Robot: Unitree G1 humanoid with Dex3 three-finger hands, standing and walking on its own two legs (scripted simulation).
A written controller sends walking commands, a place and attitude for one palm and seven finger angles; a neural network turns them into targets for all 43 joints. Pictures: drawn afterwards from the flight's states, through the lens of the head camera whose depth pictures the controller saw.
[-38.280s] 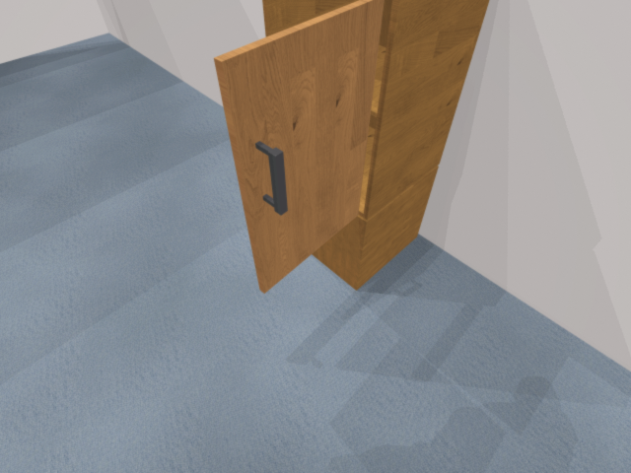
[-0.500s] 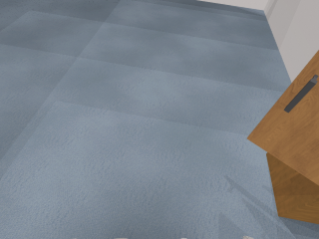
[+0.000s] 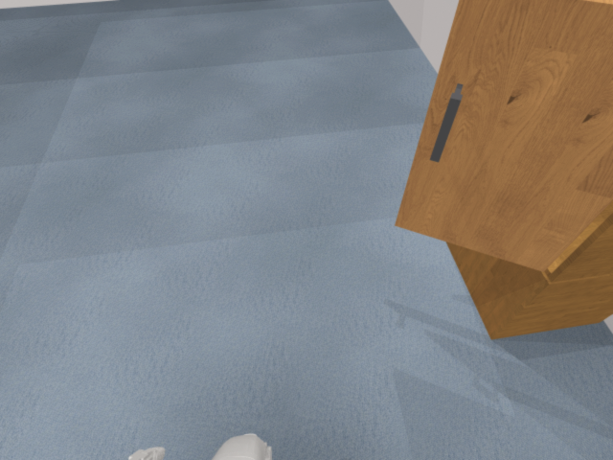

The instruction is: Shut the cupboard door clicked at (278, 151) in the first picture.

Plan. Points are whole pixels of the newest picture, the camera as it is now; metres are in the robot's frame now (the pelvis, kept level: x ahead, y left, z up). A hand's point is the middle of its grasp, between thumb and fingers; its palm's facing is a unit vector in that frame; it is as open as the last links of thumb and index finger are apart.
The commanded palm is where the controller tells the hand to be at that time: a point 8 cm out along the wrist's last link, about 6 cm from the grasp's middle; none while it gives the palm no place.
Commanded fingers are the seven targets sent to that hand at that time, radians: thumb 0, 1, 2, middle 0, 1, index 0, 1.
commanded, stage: turn to face it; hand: left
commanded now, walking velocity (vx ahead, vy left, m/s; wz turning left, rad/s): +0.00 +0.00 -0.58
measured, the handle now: (446, 124) +0.69 -0.23 +0.03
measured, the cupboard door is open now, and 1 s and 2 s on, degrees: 58 58 58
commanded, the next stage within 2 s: take the last steps up to it in 0.52 s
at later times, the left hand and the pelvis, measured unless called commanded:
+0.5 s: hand (203, 441) +0.16 +0.17 -0.16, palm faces -0.24 -0.94 -0.26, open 7.4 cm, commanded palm none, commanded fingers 0.00 0.90 0.90 -0.20 -0.30 -0.20 -0.30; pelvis +0.01 +0.00 -0.01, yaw -15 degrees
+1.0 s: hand (228, 427) +0.18 +0.14 -0.17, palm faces -0.38 -0.92 -0.13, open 7.4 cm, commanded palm none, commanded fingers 0.00 0.90 0.90 -0.20 -0.30 -0.20 -0.30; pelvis +0.06 -0.02 +0.01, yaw -23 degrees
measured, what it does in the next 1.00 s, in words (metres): steps on the spot, turning right: left foot, then right foot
